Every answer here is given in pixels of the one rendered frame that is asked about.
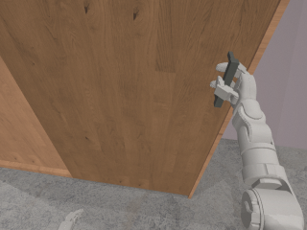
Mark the right robot hand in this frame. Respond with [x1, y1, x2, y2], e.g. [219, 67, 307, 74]
[209, 62, 257, 108]

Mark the robot right upper arm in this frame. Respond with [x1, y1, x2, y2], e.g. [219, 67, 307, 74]
[241, 188, 303, 230]

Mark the handle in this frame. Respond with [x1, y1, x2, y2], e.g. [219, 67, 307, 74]
[213, 51, 240, 108]

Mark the robot right forearm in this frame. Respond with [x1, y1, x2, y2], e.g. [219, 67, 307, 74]
[231, 98, 304, 230]

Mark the left robot hand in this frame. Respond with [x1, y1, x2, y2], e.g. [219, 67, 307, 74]
[57, 209, 84, 230]

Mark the wardrobe door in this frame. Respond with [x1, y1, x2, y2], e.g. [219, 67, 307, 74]
[0, 56, 68, 170]
[0, 0, 279, 196]

